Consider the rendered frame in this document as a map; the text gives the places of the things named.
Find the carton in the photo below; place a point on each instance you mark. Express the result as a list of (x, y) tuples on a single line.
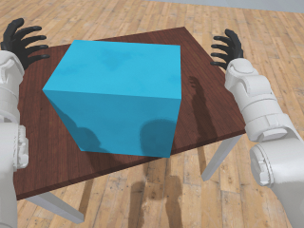
[(118, 97)]

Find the right robot upper arm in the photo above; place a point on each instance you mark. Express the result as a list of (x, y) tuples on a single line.
[(279, 165)]

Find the left robot hand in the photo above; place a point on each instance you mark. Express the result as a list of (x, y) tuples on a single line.
[(13, 42)]

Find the robot right forearm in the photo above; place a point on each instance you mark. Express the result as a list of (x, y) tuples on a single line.
[(264, 119)]

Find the robot left forearm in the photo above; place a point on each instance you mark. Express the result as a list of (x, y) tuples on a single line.
[(11, 76)]

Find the left robot upper arm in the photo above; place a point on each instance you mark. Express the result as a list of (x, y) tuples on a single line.
[(14, 154)]

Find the right robot hand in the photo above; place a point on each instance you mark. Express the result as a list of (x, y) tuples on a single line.
[(233, 50)]

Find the table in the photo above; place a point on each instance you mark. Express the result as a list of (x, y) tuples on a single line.
[(208, 114)]

